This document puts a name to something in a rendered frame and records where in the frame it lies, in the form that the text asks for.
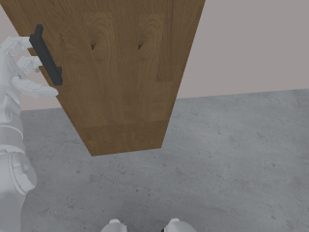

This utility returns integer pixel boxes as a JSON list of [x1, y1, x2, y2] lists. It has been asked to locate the robot right shin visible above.
[[168, 218, 180, 225]]

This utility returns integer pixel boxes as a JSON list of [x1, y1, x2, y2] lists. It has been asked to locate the robot left thigh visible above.
[[101, 222, 127, 232]]

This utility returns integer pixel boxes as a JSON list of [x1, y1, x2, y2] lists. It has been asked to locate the handle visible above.
[[29, 24, 63, 86]]

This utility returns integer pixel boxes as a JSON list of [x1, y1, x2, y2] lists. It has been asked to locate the left robot forearm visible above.
[[0, 85, 26, 155]]

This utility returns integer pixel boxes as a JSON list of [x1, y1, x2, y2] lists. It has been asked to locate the cupboard door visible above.
[[5, 0, 201, 129]]

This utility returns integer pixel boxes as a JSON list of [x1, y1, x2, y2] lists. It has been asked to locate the left robot upper arm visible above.
[[0, 151, 38, 232]]

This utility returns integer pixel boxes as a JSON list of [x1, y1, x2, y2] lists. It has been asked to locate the left robot hand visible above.
[[0, 36, 59, 99]]

